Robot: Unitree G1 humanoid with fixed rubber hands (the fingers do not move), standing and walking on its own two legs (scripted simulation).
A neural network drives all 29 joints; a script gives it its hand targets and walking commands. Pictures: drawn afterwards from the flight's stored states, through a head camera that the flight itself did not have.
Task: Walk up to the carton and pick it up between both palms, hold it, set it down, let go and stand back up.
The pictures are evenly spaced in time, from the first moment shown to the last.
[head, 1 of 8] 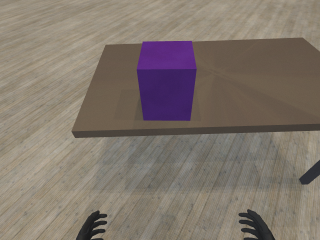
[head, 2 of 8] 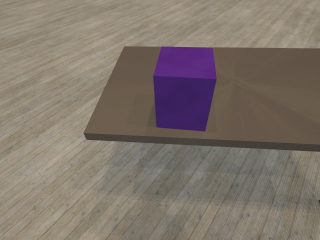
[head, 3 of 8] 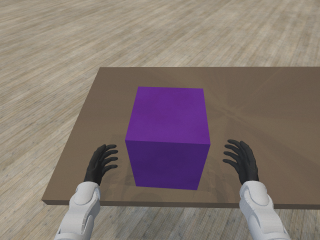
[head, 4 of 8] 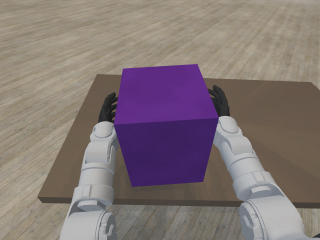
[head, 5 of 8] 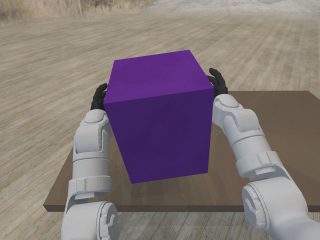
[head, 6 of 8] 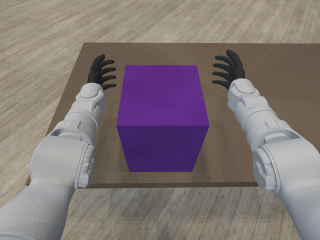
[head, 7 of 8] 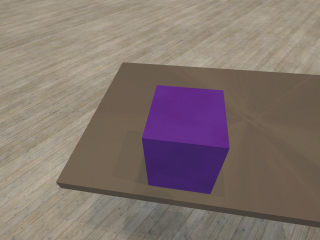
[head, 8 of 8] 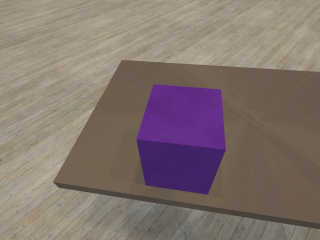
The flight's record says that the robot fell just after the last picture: no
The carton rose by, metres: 0.20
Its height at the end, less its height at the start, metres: +0.00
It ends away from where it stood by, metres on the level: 0.01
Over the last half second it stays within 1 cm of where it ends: yes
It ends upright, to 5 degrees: yes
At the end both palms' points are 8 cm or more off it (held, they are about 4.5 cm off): yes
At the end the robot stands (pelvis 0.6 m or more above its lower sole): yes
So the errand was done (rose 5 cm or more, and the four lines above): yes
